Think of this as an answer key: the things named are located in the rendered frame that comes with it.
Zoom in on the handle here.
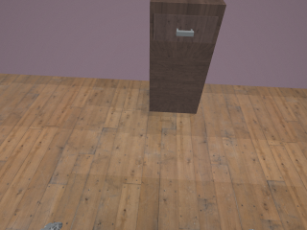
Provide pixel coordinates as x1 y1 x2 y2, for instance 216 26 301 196
176 28 194 36

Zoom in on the drawer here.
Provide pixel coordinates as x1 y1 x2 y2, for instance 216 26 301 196
153 13 219 43

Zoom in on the cabinet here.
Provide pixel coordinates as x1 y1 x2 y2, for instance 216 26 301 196
149 0 226 114

